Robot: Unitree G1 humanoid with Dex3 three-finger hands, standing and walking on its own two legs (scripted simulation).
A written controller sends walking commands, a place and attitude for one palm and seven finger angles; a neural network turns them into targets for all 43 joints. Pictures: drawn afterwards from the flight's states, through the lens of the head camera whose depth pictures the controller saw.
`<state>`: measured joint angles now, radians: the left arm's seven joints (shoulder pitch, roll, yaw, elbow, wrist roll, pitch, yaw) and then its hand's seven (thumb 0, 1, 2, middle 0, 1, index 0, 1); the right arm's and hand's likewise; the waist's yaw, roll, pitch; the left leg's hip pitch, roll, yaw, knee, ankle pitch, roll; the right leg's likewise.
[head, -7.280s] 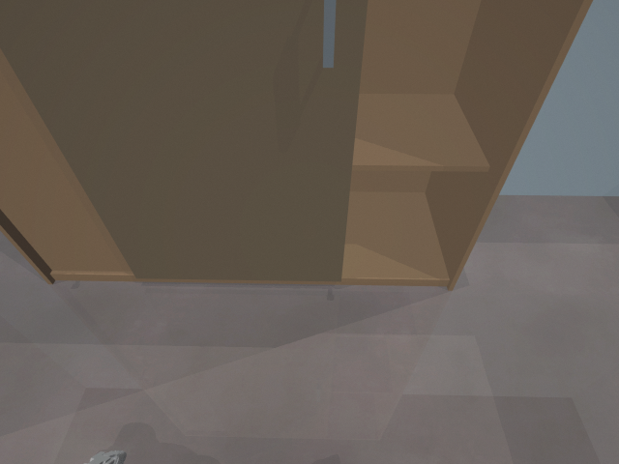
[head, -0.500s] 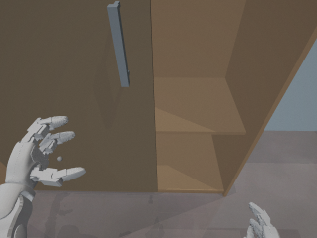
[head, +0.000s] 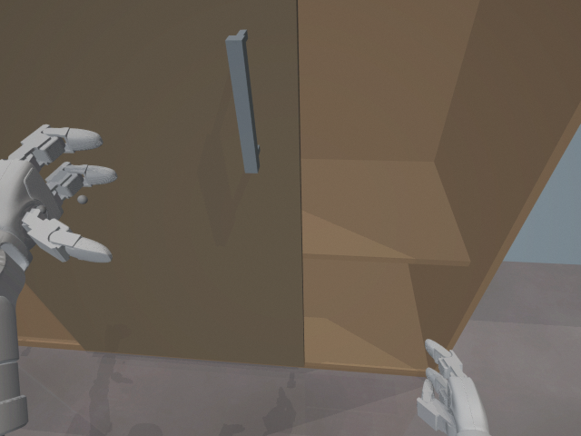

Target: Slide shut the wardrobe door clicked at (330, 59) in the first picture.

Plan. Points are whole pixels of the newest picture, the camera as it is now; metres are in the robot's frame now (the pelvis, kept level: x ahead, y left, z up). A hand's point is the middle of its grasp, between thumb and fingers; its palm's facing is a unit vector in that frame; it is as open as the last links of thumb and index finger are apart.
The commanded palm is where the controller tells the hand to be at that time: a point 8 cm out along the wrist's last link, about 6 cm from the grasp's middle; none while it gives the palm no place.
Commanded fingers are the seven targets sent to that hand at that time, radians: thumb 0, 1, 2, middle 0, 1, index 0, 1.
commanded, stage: raise the hand with hooked fingers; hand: left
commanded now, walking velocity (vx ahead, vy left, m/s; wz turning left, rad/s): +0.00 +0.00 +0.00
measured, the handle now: (247, 106) +0.52 +0.14 +0.24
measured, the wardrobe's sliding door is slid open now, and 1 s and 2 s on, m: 0.42 0.42 0.42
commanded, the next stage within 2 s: move the hooked fingers beside the handle in 0.58 s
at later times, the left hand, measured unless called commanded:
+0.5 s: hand (90, 176) +0.29 +0.26 +0.26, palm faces +0.14 -0.98 -0.11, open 14.0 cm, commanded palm +0.25 +0.30 +0.27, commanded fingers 0.00 -0.50 0.30 -0.30 -1.20 -0.30 -1.20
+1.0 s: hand (117, 165) +0.31 +0.24 +0.26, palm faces +0.09 -0.99 -0.08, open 14.0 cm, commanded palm +0.28 +0.29 +0.26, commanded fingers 0.00 -0.50 0.30 -0.30 -1.20 -0.30 -1.20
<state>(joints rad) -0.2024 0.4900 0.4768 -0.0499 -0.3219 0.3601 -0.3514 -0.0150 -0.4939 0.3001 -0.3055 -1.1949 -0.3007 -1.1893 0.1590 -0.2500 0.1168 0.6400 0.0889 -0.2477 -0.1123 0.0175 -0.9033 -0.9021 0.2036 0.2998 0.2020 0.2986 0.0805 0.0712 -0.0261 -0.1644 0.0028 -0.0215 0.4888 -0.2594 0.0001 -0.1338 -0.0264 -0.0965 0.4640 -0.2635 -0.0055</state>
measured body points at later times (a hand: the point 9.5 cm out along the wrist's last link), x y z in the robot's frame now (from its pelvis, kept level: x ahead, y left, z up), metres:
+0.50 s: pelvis +0.00 -0.01 +0.00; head -0.03 -0.04 +0.45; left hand +0.27 +0.31 +0.27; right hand +0.21 -0.24 -0.06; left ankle +0.01 +0.12 -0.74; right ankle +0.00 -0.11 -0.74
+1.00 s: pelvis +0.00 -0.02 +0.00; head -0.03 -0.05 +0.45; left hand +0.30 +0.29 +0.27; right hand +0.21 -0.24 -0.07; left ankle +0.01 +0.12 -0.74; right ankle +0.00 -0.11 -0.74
